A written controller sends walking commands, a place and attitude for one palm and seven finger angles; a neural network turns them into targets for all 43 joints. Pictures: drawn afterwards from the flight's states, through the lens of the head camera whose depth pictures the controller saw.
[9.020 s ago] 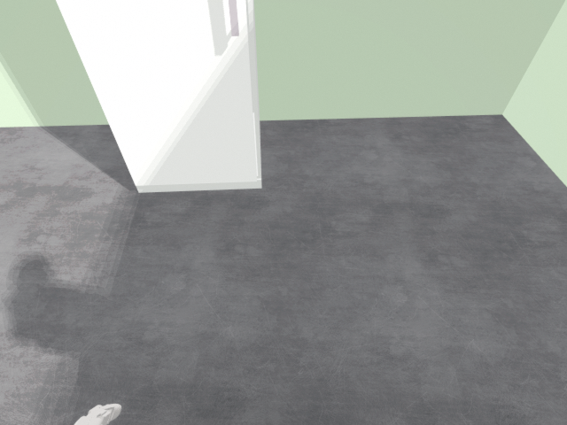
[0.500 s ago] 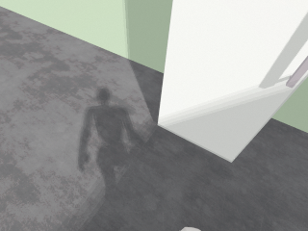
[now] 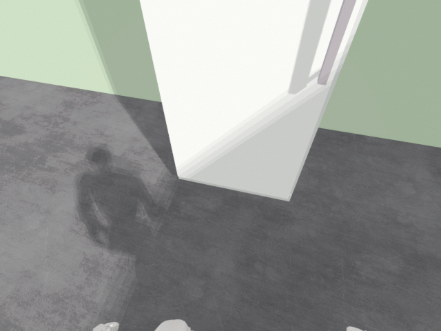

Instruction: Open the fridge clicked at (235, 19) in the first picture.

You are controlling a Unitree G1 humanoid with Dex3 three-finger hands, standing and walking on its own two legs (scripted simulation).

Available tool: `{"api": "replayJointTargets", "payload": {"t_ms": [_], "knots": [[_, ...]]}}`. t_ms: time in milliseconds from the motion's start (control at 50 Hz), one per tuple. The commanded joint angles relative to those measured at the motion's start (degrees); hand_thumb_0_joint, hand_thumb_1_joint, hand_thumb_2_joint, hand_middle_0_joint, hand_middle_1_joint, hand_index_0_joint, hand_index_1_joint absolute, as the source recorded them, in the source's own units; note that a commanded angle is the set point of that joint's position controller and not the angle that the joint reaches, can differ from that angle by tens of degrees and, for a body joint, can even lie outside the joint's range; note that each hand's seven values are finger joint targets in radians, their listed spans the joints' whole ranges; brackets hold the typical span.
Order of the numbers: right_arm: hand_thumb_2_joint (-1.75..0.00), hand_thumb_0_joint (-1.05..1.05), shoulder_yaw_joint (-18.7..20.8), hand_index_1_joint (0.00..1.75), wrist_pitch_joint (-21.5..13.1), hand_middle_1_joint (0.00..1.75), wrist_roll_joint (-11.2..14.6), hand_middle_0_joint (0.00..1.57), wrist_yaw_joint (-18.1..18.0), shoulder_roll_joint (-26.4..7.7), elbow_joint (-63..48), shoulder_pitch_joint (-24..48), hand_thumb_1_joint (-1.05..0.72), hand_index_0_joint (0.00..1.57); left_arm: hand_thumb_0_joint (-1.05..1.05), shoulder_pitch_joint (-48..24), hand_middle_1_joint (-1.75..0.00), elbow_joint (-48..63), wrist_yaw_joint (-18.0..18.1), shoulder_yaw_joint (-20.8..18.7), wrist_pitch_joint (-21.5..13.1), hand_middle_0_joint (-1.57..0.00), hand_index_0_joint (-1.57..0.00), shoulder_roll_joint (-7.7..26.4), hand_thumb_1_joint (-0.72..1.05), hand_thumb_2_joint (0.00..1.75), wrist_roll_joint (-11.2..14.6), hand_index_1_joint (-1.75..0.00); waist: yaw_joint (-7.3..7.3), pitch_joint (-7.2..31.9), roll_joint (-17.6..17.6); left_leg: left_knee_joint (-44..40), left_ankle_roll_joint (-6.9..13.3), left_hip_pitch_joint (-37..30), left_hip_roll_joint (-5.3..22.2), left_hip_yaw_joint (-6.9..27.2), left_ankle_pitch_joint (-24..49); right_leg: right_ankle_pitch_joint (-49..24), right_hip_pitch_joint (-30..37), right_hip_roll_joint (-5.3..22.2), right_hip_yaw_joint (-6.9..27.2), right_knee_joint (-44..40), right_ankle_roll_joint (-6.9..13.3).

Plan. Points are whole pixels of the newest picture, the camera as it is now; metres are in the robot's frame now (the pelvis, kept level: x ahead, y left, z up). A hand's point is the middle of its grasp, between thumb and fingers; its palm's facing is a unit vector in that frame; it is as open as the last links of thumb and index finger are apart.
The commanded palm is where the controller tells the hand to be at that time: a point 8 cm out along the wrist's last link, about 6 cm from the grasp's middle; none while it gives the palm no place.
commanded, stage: turn to face it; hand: right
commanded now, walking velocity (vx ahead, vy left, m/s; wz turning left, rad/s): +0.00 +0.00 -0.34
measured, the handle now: out of the picture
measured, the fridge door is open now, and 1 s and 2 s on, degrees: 0 0 0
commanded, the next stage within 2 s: take the last steps up to it in 0.24 s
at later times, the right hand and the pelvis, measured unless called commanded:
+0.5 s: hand out of the picture -0.06 -0.18 -0.17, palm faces +0.26 +0.94 -0.23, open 7.4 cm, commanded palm none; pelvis -0.03 +0.01 +0.00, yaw -11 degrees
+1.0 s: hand out of the picture +0.13 -0.19 -0.17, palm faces +0.14 +0.98 -0.17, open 7.4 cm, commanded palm none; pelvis +0.07 +0.00 -0.01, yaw -9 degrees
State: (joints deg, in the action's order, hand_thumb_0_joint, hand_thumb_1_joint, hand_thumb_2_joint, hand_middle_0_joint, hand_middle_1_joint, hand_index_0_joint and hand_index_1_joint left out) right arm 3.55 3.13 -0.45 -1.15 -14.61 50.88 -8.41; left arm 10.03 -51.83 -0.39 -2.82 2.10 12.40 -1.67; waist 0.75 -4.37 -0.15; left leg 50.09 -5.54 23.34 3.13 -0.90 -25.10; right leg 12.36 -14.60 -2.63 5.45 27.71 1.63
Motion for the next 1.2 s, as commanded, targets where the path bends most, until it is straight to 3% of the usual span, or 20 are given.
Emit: {"api": "replayJointTargets", "payload": {"t_ms": [0, 40, 60, 80, 100, 200, 380, 460, 480, 520, 580, 660, 840, 940, 1000, 1020, 1040, 1060, 1100, 1180], "knots": [[-0.9, 0.0, 0.59, 0.3, -2.34, 0.3, 0.28, 0.2, -0.36, -3.76, -4.46, -2.17, -0.9, 0.2, 0.0, 1.19, -0.3, 3.57, 0.62, -3.65, -0.54, -0.2, -0.2, 11.79, 0.9, 0.9, 0.14, -0.3, 0.15, 7.6, -9.02, -11.95, 1.16, -5.79, -2.21, -1.0, 3.03, -26.38, 4.55, 13.4, 15.29, -3.71, 7.62], [-0.9, 0.0, 0.86, 0.3, -3.0, 0.3, 0.19, 0.2, -0.64, -4.72, -3.32, -6.29, -0.9, 0.2, 0.0, 0.28, -0.3, 3.79, 0.54, -3.42, -0.53, -0.2, -0.2, 10.39, 0.9, 0.9, 0.73, -0.3, -2.12, 8.55, -7.05, -25.51, 1.65, -15.94, -1.21, -0.76, 12.83, -19.95, -1.45, 10.62, 14.24, 0.24, 4.7], [-0.9, 0.0, 1.34, 0.3, -3.84, 0.3, -0.41, 0.2, -0.95, -8.09, -3.14, -8.23, -0.9, 0.2, 0.0, 1.39, -0.3, 3.88, 0.2, -3.03, -0.68, -0.2, -0.2, 7.86, 0.9, 0.9, 1.25, -0.3, -2.77, 9.72, 1.27, -32.01, 3.48, -24.24, 6.21, 6.53, 16.7, -9.1, -8.78, 6.6, 10.57, 7.02, 1.13], [-0.9, 0.0, 2.22, 0.3, -4.23, 0.3, -1.21, 0.2, -1.21, -12.51, -2.96, -8.36, -0.9, 0.2, 0.0, 1.54, -0.3, 5.29, -0.01, -2.25, -0.85, -0.2, -0.2, 4.12, 0.9, 0.9, 1.4, -0.3, -2.72, 7.94, 16.23, -33.37, 10.54, -26.41, 21.38, 20.75, 25.68, 16.61, -18.99, -2.29, -0.63, 18.97, -3.32], [-0.9, 0.0, 2.23, 0.3, -3.96, 0.3, -0.7, 0.2, -1.08, -12.35, -3.72, -8.11, -0.9, 0.2, 0.0, 1.44, -0.3, 4.81, 0.27, -3.22, 0.13, -0.2, -0.2, 7.59, 0.9, 0.9, 0.72, -0.3, -3.24, 8.21, 12.88, -34.24, 14.92, -17.19, 24.72, 20.35, 22.61, 21.36, -15.85, -0.23, 1.24, 29.42, -3.16], [-0.9, 0.0, 0.68, 0.3, -3.91, 0.3, -0.66, 0.2, -0.87, -5.93, -4.37, -0.86, -0.9, 0.2, 0.0, 3.62, -0.3, 0.11, -0.74, -2.93, 1.48, -0.2, -0.2, 5.84, 0.9, 0.9, 0.31, -0.3, 0.5, 1.27, 10.09, -34.11, 11.49, -8.81, 13.17, 5.19, 17.34, 8.41, -15.07, 2.73, -1.72, 41.78, -4.49], [-0.9, 0.0, 1.34, 0.3, -4.04, 0.3, -1.47, 0.2, -0.56, -8.09, 2.42, -11.27, -0.9, 0.2, 0.0, -1.76, -0.3, -0.83, -0.48, -0.89, 0.09, -0.2, -0.2, 3.01, 0.9, 0.9, 0.7, -0.3, -4.52, 4.75, 12.07, -33.91, 13.65, -17.53, 15.03, 6.07, 16.98, 14.6, -8.64, 3.55, -7.79, 17.42, -4.53], [-0.9, 0.0, 1.1, 0.3, -3.97, 0.3, -0.96, 0.2, -0.01, -7.32, 4.71, -9.18, -0.9, 0.2, 0.0, 6.19, -0.3, -4.0, -0.22, -0.29, -1.95, -0.2, -0.2, 2.04, 0.9, 0.9, 0.6, -0.3, -0.71, 5.0, 9.92, -31.6, 10.45, -8.88, 11.64, 2.51, -0.75, 7.4, 7.07, 2.67, -11.7, -1.8, -2.66], [-0.9, 0.0, 0.6, 0.3, -3.7, 0.3, -0.43, 0.2, 0.18, -5.13, 4.77, -8.61, -0.9, 0.2, 0.0, 9.75, -0.3, -5.59, 0.16, -0.45, -2.75, -0.2, -0.2, 3.54, 0.9, 0.9, 0.65, -0.3, 0.92, 5.55, 3.42, -26.2, 8.1, -2.59, 9.33, -0.06, -3.77, 6.58, 14.83, 4.84, -8.54, -8.17, -2.0], [-0.9, 0.0, -1.01, 0.3, -3.64, 0.3, -0.57, 0.2, 0.86, 0.43, 2.02, -5.4, -0.9, 0.2, 0.0, 16.12, -0.3, -6.83, 1.15, -2.03, -2.83, -0.2, -0.2, 11.83, 0.9, 0.9, -0.12, -0.3, 4.18, -0.23, -18.09, -3.47, 4.13, 15.15, -0.14, -7.72, -7.41, 21.4, 16.64, 25.02, 18.49, -19.35, 6.82], [-0.9, 0.0, -0.18, 0.3, -3.5, 0.3, -1.26, 0.2, 1.8, -1.52, 3.95, -2.27, -0.9, 0.2, 0.0, 11.85, -0.3, -6.59, 1.8, -0.85, -3.51, -0.2, -0.2, 7.32, 0.9, 0.9, 0.07, -0.3, 2.45, -7.87, -10.3, 9.65, 4.82, 15.72, 2.96, -1.06, 1.49, 20.97, 6.9, 22.43, 13.65, -21.88, 7.39], [-0.9, 0.0, -0.22, 0.3, -3.45, 0.3, -1.0, 0.2, 2.44, -0.42, 7.42, -7.25, -0.9, 0.2, 0.0, 11.76, -0.3, -7.05, 2.28, -0.04, -5.22, -0.2, -0.2, 4.87, 0.9, 0.9, 0.8, -0.3, -0.14, -4.01, -7.67, 11.92, 3.38, 13.88, 2.75, -1.54, 10.32, 1.09, 10.59, 17.31, 2.28, -19.93, 5.57], [-0.9, 0.0, -0.29, 0.3, -3.26, 0.3, -0.66, 0.2, 2.76, 2.02, 4.37, 2.55, -0.9, 0.2, 0.0, 19.33, -0.3, -10.8, 2.9, -0.52, -5.96, -0.2, -0.2, 3.37, 0.9, 0.9, 0.31, -0.3, 2.08, -5.49, -6.62, 1.04, 2.76, 17.87, 4.44, -2.78, 12.29, -13.44, 15.78, 19.96, -1.2, -17.49, 7.68], [-0.9, 0.0, -0.19, 0.3, -4.51, 0.3, -0.46, 0.2, 3.0, 2.69, 3.63, 4.72, -0.9, 0.2, 0.0, 18.92, -0.3, -11.93, 2.62, -1.15, -5.57, -0.2, -0.2, 4.52, 0.9, 0.9, -0.34, -0.3, 2.2, -3.7, -9.22, -12.37, 5.28, 5.11, 0.92, -6.38, 10.58, -20.14, 12.95, 19.16, -3.2, -12.44, 6.18], [-0.9, 0.0, 1.08, 0.3, -6.12, 0.3, -0.83, 0.2, 2.42, -1.62, 9.36, -12.76, -0.9, 0.2, 0.0, 17.68, -0.3, -12.24, 2.19, -1.21, -5.57, -0.2, -0.2, 4.15, 0.9, 0.9, 0.46, -0.3, -6.03, 5.88, -3.08, -21.98, 7.76, -22.42, -0.75, -6.33, 16.34, -27.28, 5.02, 14.48, -7.92, 8.86, 2.25], [-0.9, 0.0, 2.65, 0.3, -6.99, 0.3, -1.28, 0.2, 1.53, -7.54, 11.89, -22.05, -0.9, 0.2, 0.0, 18.68, -0.3, -11.14, 1.5, -0.74, -5.88, -0.2, -0.2, 1.27, 0.9, 0.9, 1.23, -0.3, -9.22, 14.19, 9.46, -24.38, 12.14, -37.8, 12.95, 9.37, 17.73, -8.88, -8.32, 8.9, -11.95, 26.18, -0.24], [-0.9, 0.0, 3.05, 0.3, -6.8, 0.3, -0.36, 0.2, 1.08, -11.6, 12.87, -25.73, -0.9, 0.2, 0.0, 16.75, -0.3, -8.57, 1.63, -0.33, -5.77, -0.2, -0.2, -0.35, 0.9, 0.9, 1.65, -0.3, -8.63, 15.86, 14.51, -30.28, 17.42, -39.34, 23.59, 26.67, 24.95, 22.23, -17.93, 2.96, -9.31, 42.15, -0.86], [-0.9, 0.0, 2.95, 0.3, -6.45, 0.3, 0.13, 0.2, 0.72, -10.49, 11.82, -21.16, -0.9, 0.2, 0.0, 14.07, -0.3, -7.99, 1.51, -0.76, -5.15, -0.2, -0.2, 0.76, 0.9, 0.9, 1.85, -0.3, -7.9, 13.36, 11.02, -34.24, 18.26, -31.02, 23.7, 26.56, 12.69, 19.64, -18.25, 5.96, -4.33, 47.97, 0.3], [-0.9, 0.0, 1.59, 0.3, -6.1, 0.3, -0.24, 0.2, 0.37, -5.01, 8.33, -9.76, -0.9, 0.2, 0.0, 9.66, -0.3, -7.24, 0.89, -1.12, -4.51, -0.2, -0.2, 0.26, 0.9, 0.9, 0.66, -0.3, -4.28, 1.63, 5.11, -39.16, 16.68, -14.88, 19.91, 20.28, -4.96, 10.71, -20.91, 10.15, -4.2, 49.08, 0.09], [-0.9, 0.0, -0.17, 0.3, -6.91, 0.3, -0.86, 0.2, -0.02, -0.21, 7.44, -4.91, -0.9, 0.2, 0.0, 14.7, -0.3, -8.88, 0.29, -0.81, -2.5, -0.2, -0.2, -2.38, 0.9, 0.9, -0.09, -0.3, 1.69, 0.29, 6.22, -41.01, 13.31, -3.38, 13.19, 3.71, 5.61, 5.08, -12.66, 10.83, -7.17, 37.26, -2.29]]}}
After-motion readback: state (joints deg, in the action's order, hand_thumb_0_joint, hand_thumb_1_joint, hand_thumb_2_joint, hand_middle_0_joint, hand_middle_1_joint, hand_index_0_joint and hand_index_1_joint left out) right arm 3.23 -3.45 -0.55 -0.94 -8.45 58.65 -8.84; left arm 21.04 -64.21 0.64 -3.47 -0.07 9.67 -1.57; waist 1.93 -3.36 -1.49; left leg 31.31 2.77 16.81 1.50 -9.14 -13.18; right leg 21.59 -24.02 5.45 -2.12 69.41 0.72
